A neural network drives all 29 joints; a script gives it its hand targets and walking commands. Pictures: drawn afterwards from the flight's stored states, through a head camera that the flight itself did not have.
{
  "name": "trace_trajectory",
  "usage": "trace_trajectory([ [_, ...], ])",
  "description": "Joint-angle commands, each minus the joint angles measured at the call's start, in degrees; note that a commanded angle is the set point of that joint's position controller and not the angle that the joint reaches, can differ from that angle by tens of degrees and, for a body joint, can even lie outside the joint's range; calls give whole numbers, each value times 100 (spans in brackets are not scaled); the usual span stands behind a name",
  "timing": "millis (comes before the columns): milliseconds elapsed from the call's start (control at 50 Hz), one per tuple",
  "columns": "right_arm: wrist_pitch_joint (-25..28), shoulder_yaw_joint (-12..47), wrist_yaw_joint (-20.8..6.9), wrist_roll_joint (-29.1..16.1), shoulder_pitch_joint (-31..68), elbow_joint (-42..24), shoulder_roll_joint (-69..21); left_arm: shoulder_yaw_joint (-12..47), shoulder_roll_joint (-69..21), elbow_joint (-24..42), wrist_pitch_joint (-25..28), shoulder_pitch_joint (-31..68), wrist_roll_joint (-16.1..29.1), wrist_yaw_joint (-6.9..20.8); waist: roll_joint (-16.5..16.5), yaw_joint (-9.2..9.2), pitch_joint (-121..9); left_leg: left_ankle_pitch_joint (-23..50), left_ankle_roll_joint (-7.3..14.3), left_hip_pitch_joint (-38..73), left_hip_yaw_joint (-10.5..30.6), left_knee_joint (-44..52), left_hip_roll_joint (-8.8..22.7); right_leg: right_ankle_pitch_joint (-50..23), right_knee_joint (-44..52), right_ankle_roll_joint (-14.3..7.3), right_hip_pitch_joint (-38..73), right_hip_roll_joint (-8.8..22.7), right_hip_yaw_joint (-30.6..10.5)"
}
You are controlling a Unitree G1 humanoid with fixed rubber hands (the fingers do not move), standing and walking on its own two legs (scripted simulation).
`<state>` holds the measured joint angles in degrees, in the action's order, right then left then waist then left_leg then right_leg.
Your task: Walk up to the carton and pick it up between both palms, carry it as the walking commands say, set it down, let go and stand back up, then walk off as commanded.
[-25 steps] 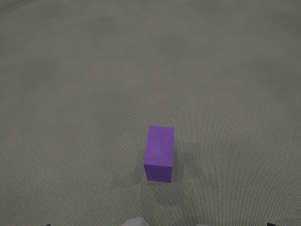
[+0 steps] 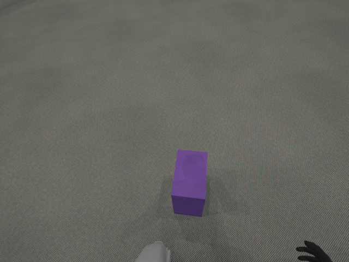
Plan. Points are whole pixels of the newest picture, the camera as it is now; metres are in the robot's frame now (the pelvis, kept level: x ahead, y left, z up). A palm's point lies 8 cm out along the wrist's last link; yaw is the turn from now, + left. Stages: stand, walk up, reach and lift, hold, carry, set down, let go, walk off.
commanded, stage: walk up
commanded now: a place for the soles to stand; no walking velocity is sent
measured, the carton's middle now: (190, 184) +0.53 -0.03 -0.60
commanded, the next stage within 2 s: none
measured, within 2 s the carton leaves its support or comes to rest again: neither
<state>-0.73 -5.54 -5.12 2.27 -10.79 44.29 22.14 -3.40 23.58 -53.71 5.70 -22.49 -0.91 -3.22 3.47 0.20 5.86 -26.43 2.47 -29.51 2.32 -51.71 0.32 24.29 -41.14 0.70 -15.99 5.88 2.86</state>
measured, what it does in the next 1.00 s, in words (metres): steps on the spot: left foot, then right foot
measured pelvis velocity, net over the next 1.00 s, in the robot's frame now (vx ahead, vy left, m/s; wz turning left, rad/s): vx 0.07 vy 0.04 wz -0.09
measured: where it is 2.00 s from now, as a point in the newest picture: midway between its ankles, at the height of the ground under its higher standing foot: outside the picture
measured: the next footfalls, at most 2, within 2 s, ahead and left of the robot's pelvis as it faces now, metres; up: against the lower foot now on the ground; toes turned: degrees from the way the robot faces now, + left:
left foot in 0.04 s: +0.12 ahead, +0.13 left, +0.00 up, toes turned -4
right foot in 0.46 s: +0.12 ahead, -0.14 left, +0.00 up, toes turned -4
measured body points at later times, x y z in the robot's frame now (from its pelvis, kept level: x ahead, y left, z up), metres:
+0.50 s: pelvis +0.06 +0.02 +0.00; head +0.10 +0.01 +0.45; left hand +0.14 +0.36 -0.10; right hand +0.13 -0.30 -0.12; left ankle +0.08 +0.12 -0.71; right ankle +0.08 -0.13 -0.71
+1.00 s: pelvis +0.07 +0.04 +0.00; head +0.12 +0.03 +0.45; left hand +0.20 +0.36 -0.11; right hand +0.13 -0.29 -0.12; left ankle +0.08 +0.13 -0.71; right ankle +0.08 -0.13 -0.71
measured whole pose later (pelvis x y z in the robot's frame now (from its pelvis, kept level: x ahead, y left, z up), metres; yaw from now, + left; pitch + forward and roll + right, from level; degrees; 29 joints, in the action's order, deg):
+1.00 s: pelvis +0.07 +0.04 +0.00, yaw -5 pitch -1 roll -1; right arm 0.4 -5.7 -0.7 1.7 -10.5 51.4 22.1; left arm -3.1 23.3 -54.6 2.7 -9.2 -0.9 -2.6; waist 2.3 -0.9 6.5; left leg -24.5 2.8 -19.4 -2.6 -45.0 0.2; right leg 19.8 -42.1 1.6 -20.5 4.5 1.6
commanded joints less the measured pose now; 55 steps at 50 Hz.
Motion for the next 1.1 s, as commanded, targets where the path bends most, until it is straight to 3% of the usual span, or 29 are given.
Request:
trace_trajectory([
  [0, 230, -712, 194, 174, -1517, 97, 1693, -211, 1169, 731, 28, 473, 37, 7, 921, -1021, -1208, -7, 268, 3027, 1084, 2662, 623, -1852, -2508, -403, -1649, 118, -105],
  [20, 279, -673, 262, 162, -1204, -121, 2008, -108, 884, 834, -14, 359, 61, -14, 1911, -745, -796, 201, 505, 2941, 2967, 3577, 1403, 845, -3084, -260, -2861, -698, -160],
  [40, 245, -642, 280, 7, -796, -268, 2083, -230, 1380, 619, -101, 369, 10, -75, 897, -585, -619, -100, 595, 2339, 3355, 3646, 1698, 900, -2952, -280, -2649, -429, -751],
  [80, 223, -584, 338, -98, -291, -297, 1686, -280, 1486, 456, -161, 215, 64, 1, 243, -310, 54, -615, 631, 1241, 2621, 3567, 1454, 348, -2917, -239, -2306, -207, -591],
  [160, 255, -421, 398, -54, -126, -128, 1431, -305, 1303, 216, -228, -11, 14, 107, 497, -176, 105, -402, 553, 795, 1529, 3627, 1014, -479, -2260, -196, -1693, -243, -406],
  [300, 163, -365, 344, -21, -322, -120, 1474, -226, 1142, 323, -180, 527, 0, 118, 467, -387, -510, 673, 922, 1661, 1027, 2988, 1037, -70, -496, -114, -1174, -302, -21],
  [340, 117, -346, 329, -37, -251, -156, 1479, -209, 1093, 288, -104, 469, -8, 89, 414, -308, -857, 1505, 1030, 1695, 904, 2544, 1153, -118, 36, -193, -589, -397, 132],
  [380, 59, -246, 325, -103, 36, -179, 1305, -193, 1066, 159, -18, 182, -47, 37, 106, 8, -1067, 2192, 809, 1345, 544, 1820, 1083, -804, 958, -303, 333, -505, 195],
  [400, 56, -157, 331, -169, 80, -169, 1088, -201, 1209, 135, 24, 122, -107, 0, -191, 102, -1090, 2263, 515, 921, 419, 1400, 983, -1204, 1125, -426, 770, -261, -274],
  [420, 70, -68, 341, -225, 127, -223, 784, -279, 1506, 127, 45, 66, -149, -31, -1102, 152, -1159, 1662, 154, 281, 56, 547, 526, -1762, 1412, -729, 1097, 654, -1550],
  [440, 33, -36, 360, -229, 162, -190, 637, -296, 1720, 187, 48, 375, -83, -36, -1464, 29, -872, 29, -121, 89, -155, 190, 64, -2155, 1792, -1221, 670, 1516, -2641],
  [480, -25, -173, 401, -218, 202, -4, 1021, -300, 1838, 258, 9, 578, -57, -49, -1235, 52, -653, -784, -90, 415, 107, -290, 200, -2615, 1461, -1711, -3, 1708, -2348],
  [500, -7, -178, 401, -222, 114, 87, 1030, -263, 1741, 280, -17, 744, -46, -48, -1300, -19, -524, -659, -63, 592, 47, -47, 208, -2728, 1279, -1609, -200, 1516, -2018],
  [540, 77, -198, 377, -165, -358, 327, 1008, -172, 1498, 456, -82, 1167, -24, -7, -1368, -301, -715, 592, -52, 1364, -127, 1362, 275, -2855, 704, -1055, -286, 893, -1146],
  [560, 133, -247, 405, -99, -495, 418, 1155, -146, 1346, 506, -123, 1317, 22, 15, -934, -358, -772, 1515, -33, 1660, 180, 1990, 462, -2744, 211, -675, -425, 500, -771],
  [580, 192, -318, 440, 5, -358, 377, 1490, -108, 1116, 537, -166, 1217, 94, 28, 34, -248, -840, 2125, 239, 1775, 1185, 2486, 1073, -2193, -688, -332, -689, -36, -293],
  [600, 215, -299, 441, -8, 18, 270, 1586, -88, 1039, 471, -229, 1043, 125, 22, 183, -42, -695, 2177, 584, 1806, 1628, 2613, 1393, -723, -646, -190, -928, -415, -23],
  [620, 216, -279, 430, -75, 209, 259, 1593, -137, 1134, 321, -247, 947, 66, 8, 142, -6, -719, 2074, 843, 1666, 1592, 2524, 1497, 168, -463, -269, -702, -323, -144],
  [640, 207, -229, 437, -89, 328, 277, 1491, -136, 1161, 263, -223, 918, 80, 12, 80, 30, -668, 2173, 929, 1394, 1463, 2414, 1471, 23, -308, -300, -471, -339, -108],
  [700, 190, -123, 447, -146, 548, 240, 1148, -149, 1308, 153, -108, 754, 36, 20, -151, 135, -899, 2802, 314, 1012, 452, 1581, 788, -2556, 313, -477, 511, 13, -400],
  [760, 156, -144, 484, -182, 189, 299, 1055, -233, 1666, 164, -98, 821, 48, -10, -689, 7, -1191, 2133, -54, 1042, -6, 807, 393, -3332, 432, -1113, 523, 930, -1436],
  [780, 148, -146, 490, -158, 114, 367, 1077, -215, 1655, 184, -123, 975, 50, -19, -719, -42, -1180, 2007, -71, 1181, 7, 894, 399, -3302, 403, -1170, 375, 967, -1428],
  [820, 170, -176, 490, -92, 28, 458, 1232, -166, 1477, 265, -178, 1349, 60, -11, -491, -154, -1080, 2359, 42, 1533, 419, 1595, 634, -2782, 20, -832, -80, 532, -927],
  [860, 213, -209, 497, -67, 153, 443, 1398, -89, 1132, 256, -266, 1521, 120, 9, 22, -158, -833, 2797, 454, 1790, 1046, 2258, 1154, -1657, -488, -303, -582, -238, -54],
  [880, 220, -210, 504, -72, 185, 426, 1452, -81, 1080, 204, -285, 1434, 107, 2, 118, -144, -781, 3032, 667, 1861, 1209, 2284, 1333, -1104, -496, -244, -648, -312, -43],
  [920, 212, -192, 510, -79, 342, 380, 1421, -81, 1091, 114, -252, 1294, 100, 17, 133, -54, -786, 3024, 779, 1681, 1054, 2181, 1325, -1003, -198, -288, -378, -286, -61],
  [980, 165, -134, 485, -132, 619, 299, 1159, -127, 1279, -22, -177, 1043, 43, 35, -144, 94, -936, 2188, 338, 984, 385, 1736, 816, -2354, 301, -474, 499, 7, -342],
  [1040, 111, -140, 470, -145, 395, 366, 1078, -211, 1642, -24, -159, 1142, -12, 24, -790, -25, -900, 1303, 35, 949, 77, 1129, 385, -2053, 824, -1027, 179, 800, -1473],
  [1080, 93, -145, 455, -94, 202, 487, 1089, -187, 1612, 21, -185, 1427, -16, 23, -839, -138, -779, 1043, 28, 1262, 66, 1303, 362, -1640, 853, -1074, -277, 834, -1454],
])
